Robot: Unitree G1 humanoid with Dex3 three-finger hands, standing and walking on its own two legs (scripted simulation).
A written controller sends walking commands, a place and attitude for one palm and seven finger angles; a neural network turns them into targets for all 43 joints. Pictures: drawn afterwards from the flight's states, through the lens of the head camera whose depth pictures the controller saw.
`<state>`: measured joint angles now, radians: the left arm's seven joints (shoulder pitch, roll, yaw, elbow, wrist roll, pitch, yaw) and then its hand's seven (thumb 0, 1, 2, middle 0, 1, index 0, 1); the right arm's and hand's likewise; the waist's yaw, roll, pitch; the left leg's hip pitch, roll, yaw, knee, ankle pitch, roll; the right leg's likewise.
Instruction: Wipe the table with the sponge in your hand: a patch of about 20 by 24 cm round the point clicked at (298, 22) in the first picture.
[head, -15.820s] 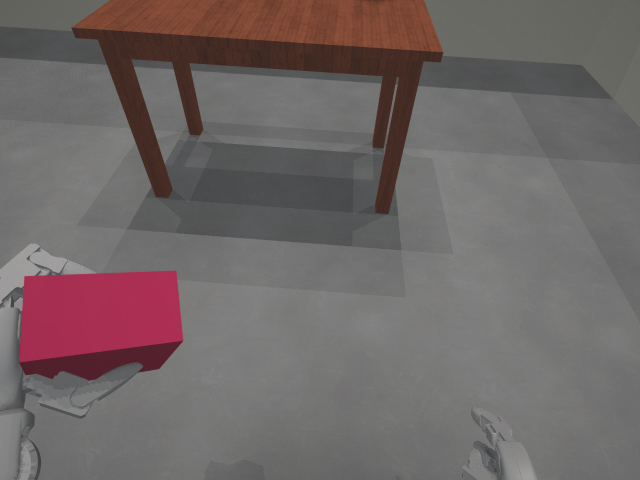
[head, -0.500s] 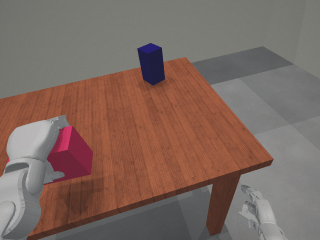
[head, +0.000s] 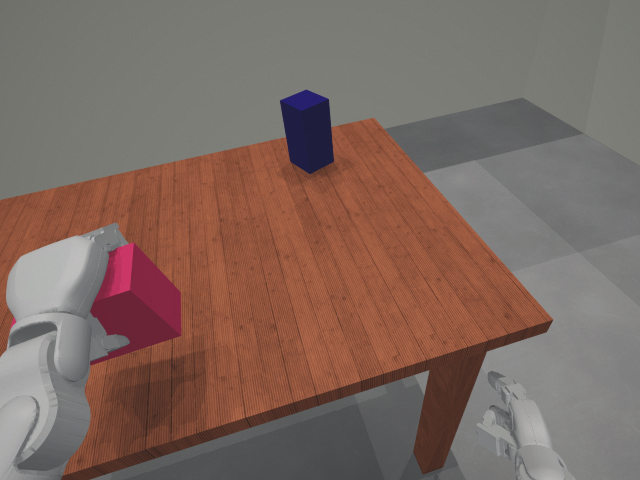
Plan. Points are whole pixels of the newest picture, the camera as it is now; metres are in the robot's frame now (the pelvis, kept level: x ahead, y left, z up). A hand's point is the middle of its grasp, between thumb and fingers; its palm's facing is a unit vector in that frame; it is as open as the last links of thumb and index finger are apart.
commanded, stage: move the sponge above the wiping area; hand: left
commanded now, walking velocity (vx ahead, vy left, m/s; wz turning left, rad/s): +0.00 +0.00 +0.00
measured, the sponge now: (116, 314) +0.24 +0.29 +0.12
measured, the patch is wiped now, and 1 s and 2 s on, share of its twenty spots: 0.00 0.00 0.00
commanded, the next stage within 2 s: none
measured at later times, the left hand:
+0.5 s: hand (114, 307) +0.24 +0.29 +0.13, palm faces +0.10 -0.10 -0.99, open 10.5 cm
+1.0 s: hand (123, 331) +0.23 +0.29 +0.10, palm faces -0.02 -0.11 -0.99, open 10.5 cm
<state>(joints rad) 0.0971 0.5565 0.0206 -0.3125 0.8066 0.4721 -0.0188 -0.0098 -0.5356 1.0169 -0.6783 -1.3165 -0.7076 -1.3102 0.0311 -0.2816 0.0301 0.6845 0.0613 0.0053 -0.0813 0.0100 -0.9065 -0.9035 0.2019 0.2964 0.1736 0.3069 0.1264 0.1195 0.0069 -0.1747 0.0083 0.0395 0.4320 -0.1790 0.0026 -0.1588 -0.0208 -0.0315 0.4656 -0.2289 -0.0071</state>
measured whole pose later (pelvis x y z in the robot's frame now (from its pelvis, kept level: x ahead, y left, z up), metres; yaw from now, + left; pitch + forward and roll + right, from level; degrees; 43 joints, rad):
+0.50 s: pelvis +0.00 -0.01 +0.00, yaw +0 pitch -4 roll +0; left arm 0.10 0.53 0.01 -0.22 0.83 0.48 -0.06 -0.01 -0.54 1.02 -0.68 -1.31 -0.71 -1.30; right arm 0.04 -0.29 0.05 0.67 0.06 -0.01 -0.07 0.01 -0.91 -0.90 0.20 0.30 0.22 0.33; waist 0.11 0.12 0.00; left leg -0.19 0.01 0.03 0.43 -0.18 0.00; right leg -0.17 -0.01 -0.04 0.46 -0.23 -0.01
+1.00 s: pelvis +0.01 +0.00 +0.00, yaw +1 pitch -4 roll +0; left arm 0.13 0.52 -0.03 -0.17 0.86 0.42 -0.08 -0.01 -0.53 1.02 -0.68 -1.30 -0.71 -1.30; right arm 0.05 -0.29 0.04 0.66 0.05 -0.02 -0.08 0.01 -0.91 -0.90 0.20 0.30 0.24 0.35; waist 0.11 0.12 0.01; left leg -0.18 0.01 0.02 0.43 -0.18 0.00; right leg -0.16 -0.02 -0.04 0.45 -0.23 -0.01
